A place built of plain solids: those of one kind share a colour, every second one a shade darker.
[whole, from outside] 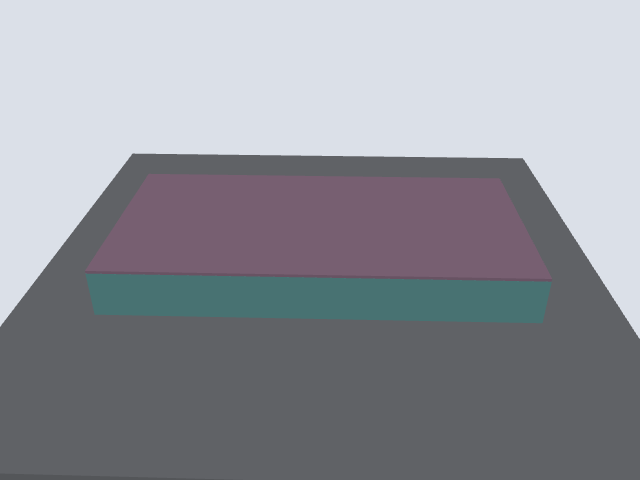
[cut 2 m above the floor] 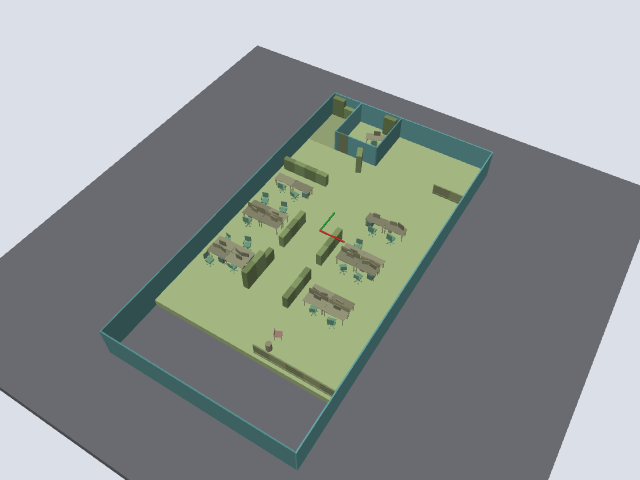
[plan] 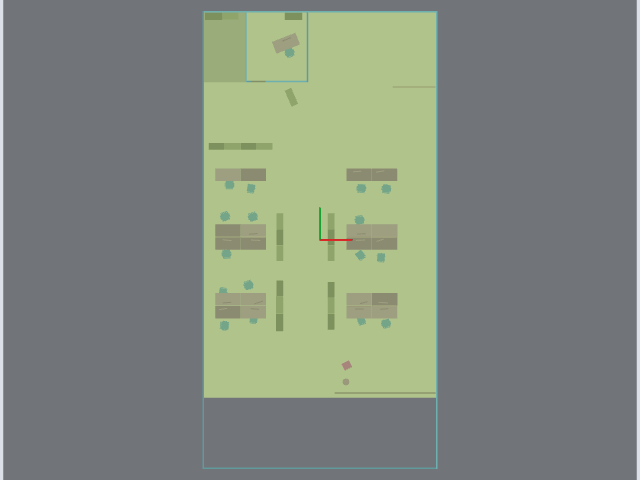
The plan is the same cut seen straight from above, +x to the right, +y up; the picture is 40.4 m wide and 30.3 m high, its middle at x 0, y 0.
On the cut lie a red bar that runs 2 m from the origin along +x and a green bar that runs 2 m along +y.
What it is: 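One storey of an office; an open floor with rows of desks, a band of small rooms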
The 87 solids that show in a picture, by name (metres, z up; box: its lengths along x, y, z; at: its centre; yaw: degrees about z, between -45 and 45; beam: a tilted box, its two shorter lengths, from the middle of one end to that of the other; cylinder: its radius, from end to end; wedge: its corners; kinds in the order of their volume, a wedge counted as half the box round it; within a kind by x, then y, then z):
{
 "floor_1": {"box": [2.6, 4.4, 0.64], "at": [-6.02, 12.16, 0.27]},
 "floor_2": {"box": [3.78, 4.4, 0.64], "at": [-2.73, 12.16, 0.27]},
 "floor_3": {"box": [14.65, 19.91, 0.64], "at": [0.0, 0.0, 0.27]},
 "floor_4": {"box": [8.06, 4.4, 0.59], "at": [3.29, 12.16, 0.24]},
 "roof_1": {"box": [14.85, 28.91, 0.2], "at": [0.0, 0.0, 3.29]},
 "wall_1": {"box": [0.1, 28.91, 3.24], "at": [-7.38, 0.0, 1.57]},
 "wall_2": {"box": [0.1, 4.4, 2.6], "at": [-4.67, 12.16, 1.89]},
 "wall_3": {"box": [0.27, 0.1, 2.6], "at": [-4.49, 10.01, 1.89]},
 "wall_4": {"box": [2.6, 0.1, 2.6], "at": [-2.14, 10.01, 1.89]},
 "wall_5": {"box": [0.1, 4.4, 2.6], "at": [-0.79, 12.16, 1.89]},
 "wall_6": {"box": [14.65, 0.1, 3.24], "at": [0.0, -14.41, 1.57]},
 "wall_7": {"box": [14.65, 0.1, 3.24], "at": [0.0, 14.41, 1.57]},
 "wall_8": {"box": [0.1, 28.91, 3.24], "at": [7.38, 0.0, 1.57]},
 "cabinet_1": {"box": [1.1, 0.45, 1.8], "at": [-6.71, 14.12, 1.49]},
 "cabinet_2": {"box": [1.0, 0.42, 1.11], "at": [-6.53, 5.91, 1.14]},
 "cabinet_3": {"box": [1.0, 0.42, 1.11], "at": [-5.66, 14.13, 1.14]},
 "cabinet_4": {"box": [1.0, 0.42, 1.11], "at": [-5.52, 5.91, 1.14]},
 "cabinet_5": {"box": [1.0, 0.42, 1.11], "at": [-4.51, 5.91, 1.14]},
 "cabinet_6": {"box": [1.0, 0.42, 1.11], "at": [-3.5, 5.91, 1.14]},
 "cabinet_7": {"box": [0.45, 1.1, 1.8], "at": [-2.55, -5.22, 1.49]},
 "cabinet_8": {"box": [0.45, 1.1, 1.8], "at": [-2.55, -4.11, 1.49]},
 "cabinet_9": {"box": [0.42, 1.0, 1.11], "at": [-2.53, -3.05, 1.14]},
 "cabinet_10": {"box": [0.42, 1.0, 1.11], "at": [-2.53, -0.83, 1.14]},
 "cabinet_11": {"box": [0.42, 1.0, 1.11], "at": [-2.53, 0.18, 1.14]},
 "cabinet_12": {"box": [0.42, 1.0, 1.11], "at": [-2.53, 1.19, 1.14]},
 "cabinet_13": {"box": [0.45, 1.1, 1.8], "at": [-1.81, 9.01, 1.49], "yaw": 23.7},
 "cabinet_14": {"box": [1.1, 0.45, 1.8], "at": [-1.67, 14.12, 1.49]},
 "cabinet_15": {"box": [0.42, 1.0, 1.11], "at": [0.7, -5.17, 1.14]},
 "cabinet_16": {"box": [0.42, 1.0, 1.11], "at": [0.7, -4.16, 1.14]},
 "cabinet_17": {"box": [0.42, 1.0, 1.11], "at": [0.7, -3.15, 1.14]},
 "cabinet_18": {"box": [0.42, 1.0, 1.11], "at": [0.7, -0.83, 1.14]},
 "cabinet_19": {"box": [0.42, 1.0, 1.11], "at": [0.7, 0.18, 1.14]},
 "cabinet_20": {"box": [0.42, 1.0, 1.11], "at": [0.7, 1.19, 1.14]},
 "desk_1": {"box": [1.6, 0.8, 0.032], "at": [-5.82, -4.56, 1.31]},
 "desk_2": {"box": [1.6, 0.8, 0.032], "at": [-5.82, -3.74, 1.31]},
 "desk_3": {"box": [1.6, 0.8, 0.032], "at": [-5.82, -0.22, 1.31]},
 "desk_4": {"box": [1.6, 0.8, 0.032], "at": [-5.82, 0.6, 1.31]},
 "desk_5": {"box": [1.6, 0.8, 0.032], "at": [-5.82, 4.12, 1.31]},
 "desk_6": {"box": [1.6, 0.8, 0.032], "at": [-4.21, -4.56, 1.31]},
 "desk_7": {"box": [1.6, 0.8, 0.032], "at": [-4.21, -3.74, 1.31]},
 "desk_8": {"box": [1.6, 0.8, 0.032], "at": [-4.21, -0.22, 1.31]},
 "desk_9": {"box": [1.6, 0.8, 0.032], "at": [-4.21, 0.6, 1.31]},
 "desk_10": {"box": [1.6, 0.8, 0.032], "at": [-4.21, 4.12, 1.31]},
 "desk_11": {"box": [1.6, 0.8, 0.032], "at": [-2.15, 12.42, 1.31], "yaw": 21.4},
 "desk_12": {"box": [1.6, 0.8, 0.032], "at": [2.47, -4.56, 1.31]},
 "desk_13": {"box": [1.6, 0.8, 0.032], "at": [2.47, -3.74, 1.31]},
 "desk_14": {"box": [1.6, 0.8, 0.032], "at": [2.47, -0.22, 1.31]},
 "desk_15": {"box": [1.6, 0.8, 0.032], "at": [2.47, 0.6, 1.31]},
 "desk_16": {"box": [1.6, 0.8, 0.032], "at": [2.47, 4.12, 1.31]},
 "desk_17": {"box": [1.6, 0.8, 0.032], "at": [4.09, -4.56, 1.31]},
 "desk_18": {"box": [1.6, 0.8, 0.032], "at": [4.09, -3.74, 1.31]},
 "desk_19": {"box": [1.6, 0.8, 0.032], "at": [4.09, -0.22, 1.31]},
 "desk_20": {"box": [1.6, 0.8, 0.032], "at": [4.09, 0.6, 1.31]},
 "desk_21": {"box": [1.6, 0.8, 0.032], "at": [4.09, 4.12, 1.31]},
 "guard_1": {"box": [1.2, 0.03, 0.79], "at": [1.59, -9.66, 1.1]},
 "guard_2": {"box": [1.2, 0.03, 0.79], "at": [2.85, -9.66, 1.1]},
 "guard_3": {"box": [6.38, 0.1, 0.12], "at": [4.11, -9.66, 0.65]},
 "guard_4": {"box": [1.2, 0.03, 0.79], "at": [4.11, -9.66, 1.1]},
 "guard_5": {"box": [6.38, 0.1, 0.05], "at": [4.11, -9.66, 1.52]},
 "guard_6": {"box": [1.26, 0.03, 0.79], "at": [5.29, 9.66, 1.1]},
 "guard_7": {"box": [1.2, 0.03, 0.79], "at": [5.38, -9.66, 1.1]},
 "guard_8": {"box": [2.71, 0.1, 0.05], "at": [5.95, 9.66, 1.52]},
 "guard_9": {"box": [1.26, 0.03, 0.79], "at": [6.61, 9.66, 1.1]},
 "guard_10": {"box": [1.2, 0.03, 0.79], "at": [6.64, -9.66, 1.1]},
 "officechair_1": {"box": [0.48, 0.49, 0.08], "at": [-6.0, -5.41, 1.09], "yaw": -3.3},
 "officechair_2": {"box": [0.49, 0.48, 0.08], "at": [-5.98, 1.47, 1.11], "yaw": 18.6},
 "officechair_3": {"box": [0.49, 0.48, 0.08], "at": [-5.91, -0.87, 1.08], "yaw": 6.4},
 "officechair_4": {"box": [0.49, 0.48, 0.08], "at": [-5.71, 3.51, 1.05], "yaw": 0.1},
 "officechair_5": {"box": [0.49, 0.48, 0.08], "at": [-4.51, -2.87, 1.13], "yaw": 17.2},
 "officechair_6": {"box": [0.48, 0.49, 0.08], "at": [-4.36, 3.27, 1.09], "yaw": -10.1},
 "officechair_7": {"box": [0.49, 0.48, 0.08], "at": [-4.23, 1.44, 1.09], "yaw": 17.5},
 "officechair_8": {"box": [0.49, 0.48, 0.08], "at": [-1.92, 11.84, 1.06], "yaw": 21.7},
 "officechair_9": {"box": [0.49, 0.48, 0.08], "at": [2.5, 1.24, 1.06], "yaw": 9.8},
 "officechair_10": {"box": [0.48, 0.49, 0.08], "at": [2.54, -0.95, 1.12], "yaw": 37.7},
 "officechair_11": {"box": [0.49, 0.48, 0.08], "at": [2.61, 3.28, 1.05], "yaw": -3.6},
 "officechair_12": {"box": [0.48, 0.49, 0.08], "at": [3.85, -1.09, 1.12], "yaw": -3.8},
 "officechair_13": {"box": [0.49, 0.48, 0.08], "at": [4.17, -5.26, 1.08], "yaw": 14.7},
 "officechair_14": {"box": [0.49, 0.48, 0.08], "at": [4.19, 3.25, 1.13], "yaw": -9.3},
 "door_1": {"box": [0.91, 0.1, 2.05], "at": [-3.9, 10.01, 1.61]},
 "screen_1": {"box": [1.5, 0.026, 0.46], "at": [-5.82, 0.15, 1.56]},
 "screen_2": {"box": [1.5, 0.026, 0.46], "at": [-4.21, 0.15, 1.56]},
 "screen_3": {"box": [1.5, 0.026, 0.46], "at": [2.47, -4.19, 1.56]},
 "screen_4": {"box": [1.5, 0.026, 0.46], "at": [2.47, 0.15, 1.56]},
 "screen_5": {"box": [1.5, 0.026, 0.46], "at": [4.09, -4.19, 1.56]},
 "screen_6": {"box": [1.5, 0.026, 0.46], "at": [4.09, 0.15, 1.56]},
 "bin_1": {"cylinder": 0.21, "from": [1.64, -8.96, 0.59], "to": [1.64, -8.96, 1.29]},
 "visitorchair_1": {"box": [0.53, 0.46, 0.04], "at": [1.69, -7.93, 1.06], "yaw": 25.9}
}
